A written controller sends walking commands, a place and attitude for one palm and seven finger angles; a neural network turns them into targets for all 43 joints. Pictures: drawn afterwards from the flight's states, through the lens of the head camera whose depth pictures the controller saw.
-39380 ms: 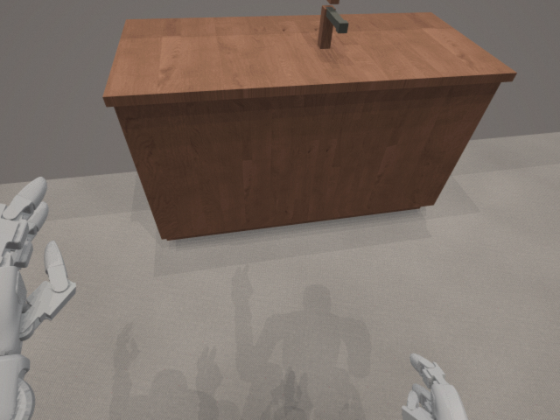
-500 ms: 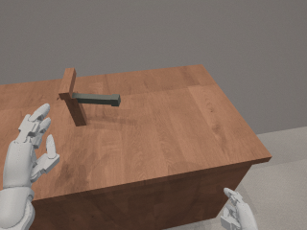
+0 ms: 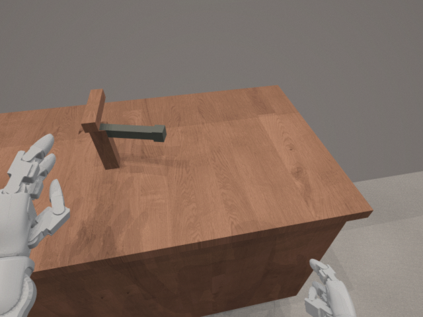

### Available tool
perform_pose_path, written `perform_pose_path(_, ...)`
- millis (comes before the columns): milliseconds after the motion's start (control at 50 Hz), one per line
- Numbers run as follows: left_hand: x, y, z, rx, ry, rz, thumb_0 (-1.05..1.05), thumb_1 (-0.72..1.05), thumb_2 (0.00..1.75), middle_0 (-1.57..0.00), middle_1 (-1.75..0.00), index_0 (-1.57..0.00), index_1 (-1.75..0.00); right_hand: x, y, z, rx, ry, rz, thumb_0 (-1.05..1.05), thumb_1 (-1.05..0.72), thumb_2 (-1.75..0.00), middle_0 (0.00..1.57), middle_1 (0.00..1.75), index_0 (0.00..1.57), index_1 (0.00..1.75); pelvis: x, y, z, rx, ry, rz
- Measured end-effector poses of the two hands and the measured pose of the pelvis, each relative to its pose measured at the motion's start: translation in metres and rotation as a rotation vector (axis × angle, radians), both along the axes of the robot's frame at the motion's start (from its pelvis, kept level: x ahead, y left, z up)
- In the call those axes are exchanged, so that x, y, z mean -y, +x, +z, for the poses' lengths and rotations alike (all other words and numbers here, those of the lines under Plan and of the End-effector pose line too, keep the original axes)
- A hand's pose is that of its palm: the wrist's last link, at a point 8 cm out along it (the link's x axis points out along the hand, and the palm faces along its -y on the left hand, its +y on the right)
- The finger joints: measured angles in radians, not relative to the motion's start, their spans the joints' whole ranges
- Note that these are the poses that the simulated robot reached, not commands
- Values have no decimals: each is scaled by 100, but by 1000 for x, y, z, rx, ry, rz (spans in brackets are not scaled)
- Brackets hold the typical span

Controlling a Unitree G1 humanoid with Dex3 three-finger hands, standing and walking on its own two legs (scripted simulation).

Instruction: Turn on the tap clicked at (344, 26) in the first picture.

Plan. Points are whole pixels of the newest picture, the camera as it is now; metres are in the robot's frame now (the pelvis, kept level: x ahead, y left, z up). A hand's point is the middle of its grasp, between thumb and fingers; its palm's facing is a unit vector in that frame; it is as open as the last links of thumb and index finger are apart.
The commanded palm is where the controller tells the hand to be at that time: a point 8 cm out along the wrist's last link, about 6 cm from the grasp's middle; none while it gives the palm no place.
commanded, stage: step back with the hand held close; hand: left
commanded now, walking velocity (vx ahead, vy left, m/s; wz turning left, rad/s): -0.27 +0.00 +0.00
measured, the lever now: (159, 133) +0.47 +0.19 +0.11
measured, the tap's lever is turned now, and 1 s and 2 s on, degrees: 74 74 74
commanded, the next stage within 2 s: stop stepping back and stand still in 1.24 s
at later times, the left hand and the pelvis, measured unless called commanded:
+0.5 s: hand (35, 237) +0.17 +0.27 +0.16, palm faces +0.37 -0.81 -0.45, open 7.4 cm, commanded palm +0.11 +0.31 +0.17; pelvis -0.05 +0.03 -0.01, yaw +0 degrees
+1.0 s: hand (12, 272) +0.12 +0.26 +0.17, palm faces +0.36 -0.85 -0.39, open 7.4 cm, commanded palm +0.06 +0.30 +0.17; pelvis -0.11 +0.03 -0.01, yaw -2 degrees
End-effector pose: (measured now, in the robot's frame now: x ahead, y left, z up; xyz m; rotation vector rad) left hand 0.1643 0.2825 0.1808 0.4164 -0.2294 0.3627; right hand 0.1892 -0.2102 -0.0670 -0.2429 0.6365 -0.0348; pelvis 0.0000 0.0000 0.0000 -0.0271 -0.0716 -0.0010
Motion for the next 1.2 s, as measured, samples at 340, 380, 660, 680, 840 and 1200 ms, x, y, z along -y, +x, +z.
perform_pose_path(340,-15,-19,-15,-60,53,-56,2,89,89,-21,-30,-22,-30,8,-51,-9,-66,-57,-119,1,-90,-90,20,30,20,30,-21,-33,-9,-92,-9,-18)
perform_pose_path(380,-19,-24,-13,-48,66,-49,2,89,89,-21,-30,-22,-30,5,-57,-10,-73,-64,-119,1,-90,-90,20,30,20,30,-24,-37,-10,-96,-8,-17)
perform_pose_path(660,-23,-48,-17,2,38,1,2,89,89,-20,-30,-21,-30,-13,-78,-25,-112,-41,-69,1,-90,-90,20,30,20,30,-25,-54,-17,-106,-11,12)
perform_pose_path(680,-23,-48,-19,10,25,-8,2,89,89,-21,-30,-21,-30,-13,-79,-25,-114,-46,-72,1,-90,-90,20,30,20,30,-27,-55,-18,-106,-11,15)
perform_pose_path(840,-39,-60,-14,38,67,-32,2,89,89,-21,-30,-22,-30,-18,-91,-11,-76,-82,-93,1,-90,-90,20,30,20,30,-37,-75,-18,-105,5,-2)
perform_pose_path(1200,-2,-146,-7,51,47,-87,2,89,89,-21,-30,-22,-30,4,-187,-15,-108,-45,-114,1,-90,-90,20,30,20,30,-15,-159,-14,-97,25,-4)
